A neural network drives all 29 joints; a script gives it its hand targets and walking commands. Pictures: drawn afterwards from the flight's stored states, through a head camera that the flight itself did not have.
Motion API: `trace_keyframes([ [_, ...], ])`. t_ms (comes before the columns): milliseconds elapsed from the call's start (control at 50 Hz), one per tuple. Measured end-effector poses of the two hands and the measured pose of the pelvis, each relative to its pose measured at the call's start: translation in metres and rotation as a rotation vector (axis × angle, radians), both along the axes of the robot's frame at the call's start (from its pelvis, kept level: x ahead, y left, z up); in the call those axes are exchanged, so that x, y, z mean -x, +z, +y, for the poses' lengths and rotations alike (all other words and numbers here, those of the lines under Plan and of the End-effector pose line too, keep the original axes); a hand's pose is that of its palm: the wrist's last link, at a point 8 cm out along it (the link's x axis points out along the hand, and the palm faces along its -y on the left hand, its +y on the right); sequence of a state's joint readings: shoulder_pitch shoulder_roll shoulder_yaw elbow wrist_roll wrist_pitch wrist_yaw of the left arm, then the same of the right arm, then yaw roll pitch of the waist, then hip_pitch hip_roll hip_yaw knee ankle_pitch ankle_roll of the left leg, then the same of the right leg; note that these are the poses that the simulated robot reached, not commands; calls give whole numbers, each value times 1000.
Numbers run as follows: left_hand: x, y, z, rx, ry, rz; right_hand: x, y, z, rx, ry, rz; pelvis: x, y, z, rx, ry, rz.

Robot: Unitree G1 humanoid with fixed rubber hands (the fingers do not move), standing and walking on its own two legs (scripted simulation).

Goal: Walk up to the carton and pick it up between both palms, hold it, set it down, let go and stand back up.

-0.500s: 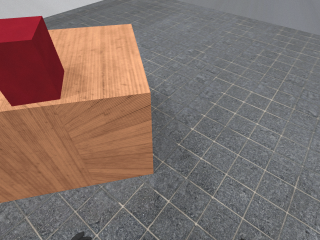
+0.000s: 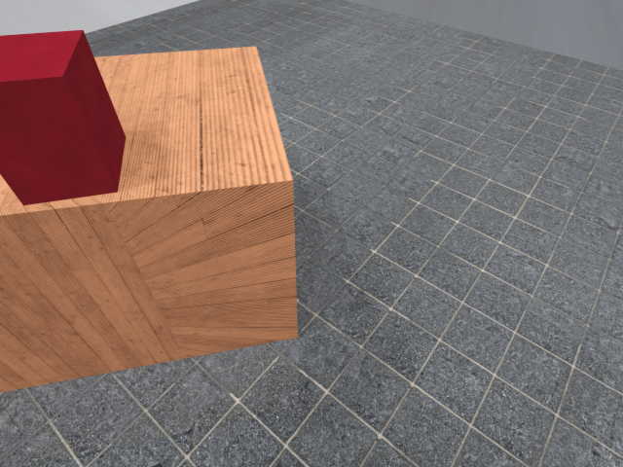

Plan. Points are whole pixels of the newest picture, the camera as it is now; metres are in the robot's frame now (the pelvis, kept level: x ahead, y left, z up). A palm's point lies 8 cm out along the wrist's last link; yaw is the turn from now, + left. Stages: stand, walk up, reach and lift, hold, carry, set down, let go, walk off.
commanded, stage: stand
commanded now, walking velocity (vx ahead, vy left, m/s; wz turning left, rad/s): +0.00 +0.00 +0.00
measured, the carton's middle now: (53, 118) +0.72 +0.54 +0.07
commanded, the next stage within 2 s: walk up in 0.28 s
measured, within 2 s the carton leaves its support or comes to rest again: neither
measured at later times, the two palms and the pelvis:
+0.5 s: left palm out of the picture +0.05 +0.23 -0.12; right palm out of the picture +0.04 -0.24 -0.12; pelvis -0.01 +0.00 +0.00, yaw +0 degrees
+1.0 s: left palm out of the picture +0.07 +0.43 -0.14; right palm (374, 454) +0.19 -0.08 -0.12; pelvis +0.07 +0.16 -0.02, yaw +17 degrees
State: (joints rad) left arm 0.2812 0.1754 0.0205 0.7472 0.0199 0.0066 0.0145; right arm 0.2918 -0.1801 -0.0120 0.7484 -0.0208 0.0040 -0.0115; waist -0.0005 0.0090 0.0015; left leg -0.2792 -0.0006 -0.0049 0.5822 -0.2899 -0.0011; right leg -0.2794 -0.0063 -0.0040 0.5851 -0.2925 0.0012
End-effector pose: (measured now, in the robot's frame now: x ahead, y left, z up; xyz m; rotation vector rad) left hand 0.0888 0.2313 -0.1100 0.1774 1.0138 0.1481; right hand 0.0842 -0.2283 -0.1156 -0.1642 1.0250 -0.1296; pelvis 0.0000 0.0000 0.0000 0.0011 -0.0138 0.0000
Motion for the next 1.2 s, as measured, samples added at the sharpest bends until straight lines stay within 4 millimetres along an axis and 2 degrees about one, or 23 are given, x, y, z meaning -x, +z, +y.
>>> trace_keyframes([
  [380, 38, -9, -3, 7, 22, 116, 34, -5, -6, 7, -35, 96, 8, 4, -2, 0, -4, 6],
  [480, 41, -9, -2, 10, 28, 130, 41, -7, -7, 10, -45, 123, 7, 5, -1, 2, -6, 6],
  [540, 42, -5, 10, -40, 41, 97, 40, -8, -11, 25, 27, 158, 5, 4, 4, 7, 38, 1],
  [620, 65, 5, 47, -122, 136, 100, 19, -2, -13, 69, 123, 184, 0, 6, 21, 2, 99, -5],
  [680, 82, 9, 76, -151, 185, 125, -8, 2, 0, 75, 172, 162, -7, 7, 38, 6, 140, -12],
  [740, 91, 6, 104, -160, 218, 143, -40, 6, 28, 63, 225, 128, -16, 5, 60, 12, 184, -18],
  [800, 91, -5, 136, -154, 241, 149, -77, 6, 69, 54, 288, 81, -28, -2, 87, 22, 225, -23],
  [860, 86, -27, 170, -141, 241, 168, -108, -3, 111, 65, 318, 23, -43, -19, 120, 19, 261, -26],
  [920, 70, -40, 190, -94, 229, 180, -114, -9, 138, 64, 277, 20, -52, -27, 142, 3, 287, -25],
  [1020, 10, -20, 203, -56, 203, 63, -99, -3, 150, 93, 233, 111, -75, -13, 165, -9, 302, -21],
  [1080, -22, -4, 210, -68, 194, 1, -98, -4, 155, 91, 234, 150, -92, -7, 177, -16, 312, -23],
  [1140, -46, 6, 218, -84, 218, -50, -110, -13, 164, 72, 255, 181, -112, -8, 187, -21, 324, -32],
  [1200, -51, 4, 228, -124, 274, -75, -141, -32, 179, 51, 314, 192, -135, -19, 195, -20, 342, -46],
])
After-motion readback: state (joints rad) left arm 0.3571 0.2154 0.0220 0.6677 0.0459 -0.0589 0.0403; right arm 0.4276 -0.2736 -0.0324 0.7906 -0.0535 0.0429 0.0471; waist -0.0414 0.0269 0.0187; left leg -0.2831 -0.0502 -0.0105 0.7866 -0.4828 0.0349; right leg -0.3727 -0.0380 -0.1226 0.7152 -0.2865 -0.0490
